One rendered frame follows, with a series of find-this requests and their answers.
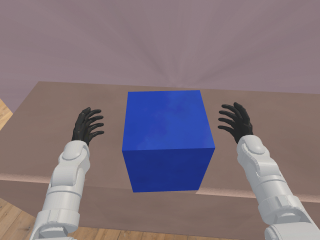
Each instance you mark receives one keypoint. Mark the robot left forearm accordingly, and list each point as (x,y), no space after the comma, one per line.
(59,215)

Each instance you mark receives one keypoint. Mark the robot right forearm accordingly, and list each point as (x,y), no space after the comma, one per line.
(277,204)

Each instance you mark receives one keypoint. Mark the pedestal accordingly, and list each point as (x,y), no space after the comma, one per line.
(224,206)

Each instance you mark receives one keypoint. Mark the robot right upper arm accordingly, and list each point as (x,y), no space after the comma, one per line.
(292,231)

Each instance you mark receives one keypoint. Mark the right robot hand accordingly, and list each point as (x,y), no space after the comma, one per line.
(241,125)

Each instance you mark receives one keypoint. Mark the left robot hand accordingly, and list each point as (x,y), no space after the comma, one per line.
(82,130)

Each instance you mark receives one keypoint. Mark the carton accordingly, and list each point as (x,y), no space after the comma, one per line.
(167,141)

